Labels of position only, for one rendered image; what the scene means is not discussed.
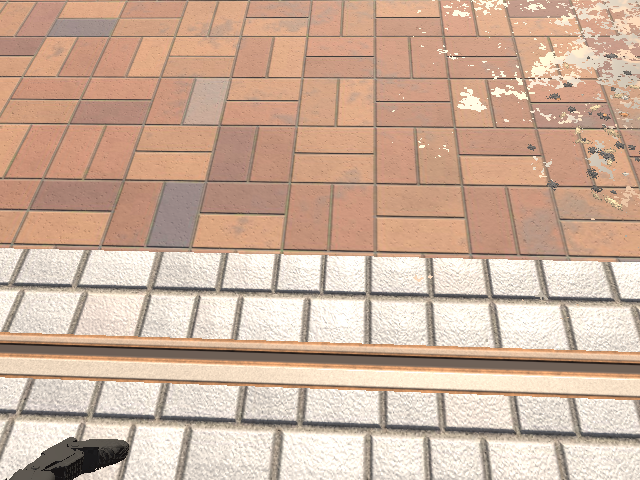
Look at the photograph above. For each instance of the robot left hand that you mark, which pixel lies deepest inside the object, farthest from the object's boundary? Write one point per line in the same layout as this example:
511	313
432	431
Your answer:
71	458

